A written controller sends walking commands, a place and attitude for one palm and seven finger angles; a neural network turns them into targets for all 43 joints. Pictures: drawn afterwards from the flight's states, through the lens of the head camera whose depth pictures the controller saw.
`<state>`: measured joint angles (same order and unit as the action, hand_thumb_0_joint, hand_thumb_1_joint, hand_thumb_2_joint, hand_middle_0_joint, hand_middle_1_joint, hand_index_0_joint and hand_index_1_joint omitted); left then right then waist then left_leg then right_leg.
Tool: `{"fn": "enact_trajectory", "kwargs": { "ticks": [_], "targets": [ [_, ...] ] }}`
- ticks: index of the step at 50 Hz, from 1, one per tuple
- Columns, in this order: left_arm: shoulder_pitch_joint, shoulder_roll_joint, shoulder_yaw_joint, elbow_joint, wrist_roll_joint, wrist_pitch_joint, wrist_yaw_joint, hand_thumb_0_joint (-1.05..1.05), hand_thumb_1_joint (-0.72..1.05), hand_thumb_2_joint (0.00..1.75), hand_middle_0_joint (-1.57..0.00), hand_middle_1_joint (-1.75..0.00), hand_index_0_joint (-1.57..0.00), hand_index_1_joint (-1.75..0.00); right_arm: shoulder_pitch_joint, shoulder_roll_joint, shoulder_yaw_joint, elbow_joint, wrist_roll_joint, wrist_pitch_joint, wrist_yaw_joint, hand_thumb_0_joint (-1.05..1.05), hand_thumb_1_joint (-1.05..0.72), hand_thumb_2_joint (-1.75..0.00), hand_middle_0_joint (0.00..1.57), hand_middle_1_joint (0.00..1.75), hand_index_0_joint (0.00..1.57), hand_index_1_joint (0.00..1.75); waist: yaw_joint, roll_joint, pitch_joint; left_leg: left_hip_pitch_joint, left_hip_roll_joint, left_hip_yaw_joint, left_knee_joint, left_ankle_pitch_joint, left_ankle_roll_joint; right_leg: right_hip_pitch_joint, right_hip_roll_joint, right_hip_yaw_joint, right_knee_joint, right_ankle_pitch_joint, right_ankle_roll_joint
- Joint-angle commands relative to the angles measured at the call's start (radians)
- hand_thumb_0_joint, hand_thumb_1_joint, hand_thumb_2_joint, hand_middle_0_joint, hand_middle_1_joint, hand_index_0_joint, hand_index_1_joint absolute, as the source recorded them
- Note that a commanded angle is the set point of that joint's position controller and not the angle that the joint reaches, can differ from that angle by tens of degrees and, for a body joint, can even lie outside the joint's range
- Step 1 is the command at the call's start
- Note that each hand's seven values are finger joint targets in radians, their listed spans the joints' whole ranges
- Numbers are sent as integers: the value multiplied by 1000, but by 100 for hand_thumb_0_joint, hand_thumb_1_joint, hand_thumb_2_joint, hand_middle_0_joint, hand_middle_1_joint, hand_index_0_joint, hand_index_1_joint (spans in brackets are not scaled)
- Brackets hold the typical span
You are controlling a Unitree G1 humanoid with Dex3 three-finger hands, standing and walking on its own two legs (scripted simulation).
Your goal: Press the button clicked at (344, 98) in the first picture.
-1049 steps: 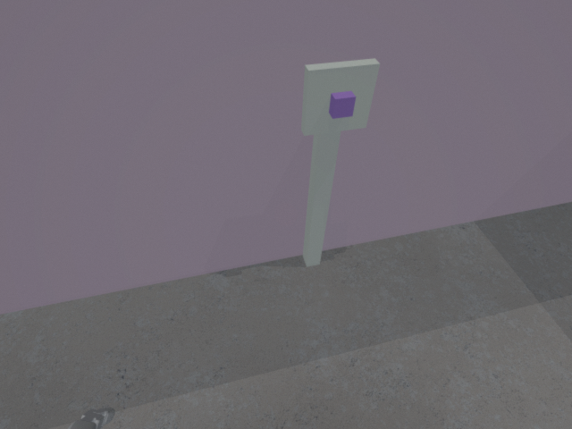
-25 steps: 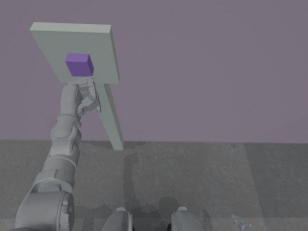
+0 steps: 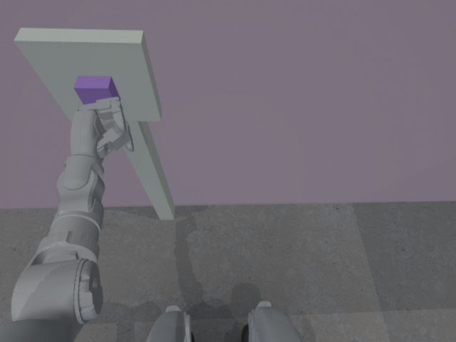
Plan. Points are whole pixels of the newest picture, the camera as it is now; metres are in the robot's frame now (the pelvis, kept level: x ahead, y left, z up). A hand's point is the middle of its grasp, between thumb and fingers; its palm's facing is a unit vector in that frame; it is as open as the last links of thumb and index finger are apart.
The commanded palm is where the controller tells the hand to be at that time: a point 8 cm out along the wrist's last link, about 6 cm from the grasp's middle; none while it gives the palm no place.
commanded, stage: press the button with the knuckle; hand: left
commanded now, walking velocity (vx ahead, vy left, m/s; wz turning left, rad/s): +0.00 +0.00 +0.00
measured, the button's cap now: (99, 92) +0.53 +0.20 +0.09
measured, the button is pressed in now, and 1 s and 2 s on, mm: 1 11 0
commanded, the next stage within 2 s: hold the button down briefly in 0.46 s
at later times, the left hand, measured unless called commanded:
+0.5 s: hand (125, 124) +0.48 +0.16 +0.06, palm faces -0.01 -1.00 -0.05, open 3.5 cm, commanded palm +0.49 +0.20 +0.06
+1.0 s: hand (124, 123) +0.49 +0.17 +0.06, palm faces -0.03 -1.00 -0.04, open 3.8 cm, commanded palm +0.48 +0.21 +0.06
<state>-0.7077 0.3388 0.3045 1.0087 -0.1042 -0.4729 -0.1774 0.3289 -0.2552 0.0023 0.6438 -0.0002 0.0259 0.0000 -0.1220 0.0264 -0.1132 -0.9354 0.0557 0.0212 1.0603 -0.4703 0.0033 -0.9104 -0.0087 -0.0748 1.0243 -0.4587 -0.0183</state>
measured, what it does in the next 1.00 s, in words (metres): stands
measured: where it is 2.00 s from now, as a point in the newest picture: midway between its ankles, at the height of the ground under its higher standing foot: outside the picture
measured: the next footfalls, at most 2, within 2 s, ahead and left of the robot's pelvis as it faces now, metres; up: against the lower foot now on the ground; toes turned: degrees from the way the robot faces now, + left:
none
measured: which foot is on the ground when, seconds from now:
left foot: down 0.00-1.00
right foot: down 0.00-1.00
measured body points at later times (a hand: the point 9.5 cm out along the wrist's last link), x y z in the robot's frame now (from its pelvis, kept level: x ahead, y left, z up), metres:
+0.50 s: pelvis -0.03 +0.00 -0.02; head +0.10 +0.02 +0.42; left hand +0.48 +0.22 +0.06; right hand +0.00 -0.26 -0.13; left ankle +0.02 +0.12 -0.66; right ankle +0.01 -0.11 -0.66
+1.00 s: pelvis -0.04 +0.01 -0.02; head +0.10 +0.04 +0.40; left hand +0.48 +0.22 +0.06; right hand -0.03 -0.25 -0.13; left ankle +0.02 +0.12 -0.66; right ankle +0.01 -0.11 -0.66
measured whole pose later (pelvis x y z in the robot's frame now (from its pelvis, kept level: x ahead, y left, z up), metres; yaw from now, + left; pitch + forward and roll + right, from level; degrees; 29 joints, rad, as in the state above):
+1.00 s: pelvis -0.04 +0.01 -0.02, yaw +0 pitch +23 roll -4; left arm -1.01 0.47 0.31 1.24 -0.04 -0.45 -0.15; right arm 0.36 -0.27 0.06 0.65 -0.02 -0.03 -0.01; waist -0.20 0.03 -0.10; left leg -1.13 0.05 -0.01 1.16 -0.43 0.03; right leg -1.08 -0.02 -0.10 1.09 -0.41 -0.01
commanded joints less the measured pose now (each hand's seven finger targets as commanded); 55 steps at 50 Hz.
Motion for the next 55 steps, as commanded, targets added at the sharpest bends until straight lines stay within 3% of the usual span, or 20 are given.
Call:
{"fn": "enact_trajectory", "kwargs": {
  "ticks": [1, 3, 4, 7, 10, 13, 15, 20, 21, 27, 34, 36, 38, 40, 42, 47, 49, 51, 53, 55],
  "targets": [
    [-514, 249, 52, -199, -12, -60, 10, 0, 90, 90, -130, -150, -130, -150, 121, -154, -48, -61, -4, -22, -16, 0, -90, -90, 20, 30, 20, 30, -37, 24, -446, 260, -47, -42, -98, 288, 24, 219, 33, 68, -123, 318, 8],
    [-551, 246, 45, -154, -10, -53, 9, 0, 90, 90, -130, -150, -130, -150, 123, -154, -44, -52, -1, -23, -20, 0, -90, -90, 20, 30, 20, 30, -53, 18, -418, 235, -48, -42, -98, 252, 25, 202, 33, 69, -130, 288, 11],
    [-579, 235, 31, -155, -8, -53, 8, 0, 90, 90, -130, -150, -130, -150, 121, -153, -43, -51, -2, -25, -20, 0, -90, -90, 20, 30, 20, 30, -61, 48, -417, 244, -47, -44, -96, 243, 24, 176, 32, 67, -129, 270, 10],
    [-600, 271, 60, -130, -5, -55, 11, 0, 90, 90, -130, -150, -130, -150, 131, -161, -41, -47, -6, -29, -22, 0, -90, -90, 20, 30, 20, 30, -59, 48, -445, 250, -47, -52, -89, 250, 24, 166, 33, 64, -120, 259, 8],
    [-674, 253, 29, -127, 0, -59, 11, 0, 90, 90, -130, -150, -130, -150, 129, -160, -37, -45, -10, -33, -21, 0, -90, -90, 20, 30, 20, 30, -80, 79, -442, 256, -45, -61, -81, 219, 24, 114, 34, 62, -118, 212, 9],
    [-700, 271, 39, -107, 3, -60, 17, 0, 90, 90, -130, -150, -130, -150, 139, -166, -34, -45, -13, -36, -20, 0, -90, -90, 20, 30, 20, 30, -86, 67, -459, 247, -44, -68, -78, 212, 26, 112, 36, 61, -115, 198, 9],
    [-718, 269, 32, -102, 11, -59, 19, 0, 90, 90, -130, -150, -130, -150, 140, -166, -34, -45, -13, -37, -19, 0, -90, -90, 20, 30, 20, 30, -87, 103, -467, 260, -43, -71, -78, 205, 23, 89, 38, 58, -113, 180, 7],
    [-802, 294, 28, -67, 18, -48, 33, 0, 90, 90, -130, -150, -130, -150, 152, -176, -29, -35, -16, -43, -22, 0, -90, -90, 20, 30, 20, 30, -121, 73, -430, 210, -41, -80, -76, 117, 29, 50, 39, 59, -123, 101, 11],
    [-825, 323, 48, -83, 22, -54, 37, 0, 90, 90, -130, -150, -130, -150, 154, -179, -29, -33, -17, -46, -24, 0, -90, -90, 20, 30, 20, 30, -116, 95, -446, 215, -41, -83, -74, 119, 29, 47, 39, 60, -117, 100, 7],
    [-890, 312, 19, -66, 30, -46, 43, 0, 90, 90, -130, -150, -130, -150, 173, -188, -25, -26, -23, -56, -25, 0, -90, -90, 20, 30, 20, 30, -136, 146, -477, 252, -39, -100, -76, 102, 25, -12, 39, 47, -106, 74, 4],
    [-914, 324, 16, -30, 36, -23, 56, 0, 90, 90, -130, -150, -130, -150, 186, -196, -20, -25, -24, -64, -25, 0, -90, -90, 20, 30, 20, 30, -152, 114, -434, 194, -40, -100, -84, 13, 30, -21, 38, 50, -121, 18, 8],
    [-915, 341, 26, -30, 42, -24, 59, 0, 90, 90, -130, -150, -130, -150, 189, -200, -19, -28, -26, -68, -26, 0, -90, -90, 20, 30, 20, 30, -148, 137, -447, 202, -42, -104, -87, 6, 30, -34, 38, 48, -114, 11, 4],
    [-906, 363, 40, 0, 43, -14, 61, 0, 90, 90, -130, -150, -130, -150, 187, -203, -15, -28, -24, -69, -28, 0, -90, -90, 20, 30, 20, 30, -150, 105, -414, 166, -40, -104, -90, -27, 30, -32, 39, 49, -119, -8, 6],
    [-913, 341, 15, 7, 43, -7, 60, 0, 90, 90, -130, -150, -130, -150, 184, -201, -12, -33, -22, -73, -28, 0, -90, -90, 20, 30, 20, 30, -157, 119, -391, 147, -43, -100, -93, -59, 31, -41, 37, 52, -124, -28, 6],
    [-931, 361, 27, -11, 44, -10, 61, 0, 90, 90, -130, -150, -130, -150, 189, -206, -14, -33, -24, -77, -31, 0, -90, -90, 20, 30, 20, 30, -161, 116, -424, 167, -39, -108, -90, -48, 33, -46, 38, 49, -114, -20, 7],
    [-868, 385, 62, 22, 44, 7, 55, 0, 90, 90, -130, -150, -130, -150, 190, -207, -11, -47, -24, -75, -27, 0, -90, -90, 20, 30, 20, 30, -131, 127, -427, 154, -41, -105, -90, -29, 28, -33, 36, 44, -106, -11, 3],
    [-853, 368, 54, 27, 37, 19, 50, 0, 90, 90, -130, -150, -130, -150, 183, -206, -11, -54, -23, -72, -25, 0, -90, -90, 20, 30, 20, 30, -133, 98, -415, 130, -42, -98, -86, -46, 31, -22, 36, 48, -113, -22, 6],
    [-825, 397, 83, 24, 39, 22, 48, 0, 90, 90, -130, -150, -130, -150, 185, -206, -12, -61, -24, -70, -25, 0, -90, -90, 20, 30, 20, 30, -119, 90, -422, 124, -42, -98, -86, -28, 32, -2, 37, 47, -108, -14, 4],
    [-797, 345, 53, 6, 37, 25, 45, 0, 90, 90, -130, -150, -130, -150, 177, -201, -14, -71, -22, -66, -22, 0, -90, -90, 20, 30, 20, 30, -109, 112, -433, 157, -42, -99, -93, -20, 28, -16, 35, 41, -106, -6, 3],
    [-766, 339, 62, -15, 28, 26, 45, 0, 90, 90, -130, -150, -130, -150, 174, -200, -17, -77, -22, -63, -18, 0, -90, -90, 20, 30, 20, 30, -99, 95, -426, 164, -39, -98, -98, -14, 27, -7, 36, 39, -109, 0, 4]
  ]
}}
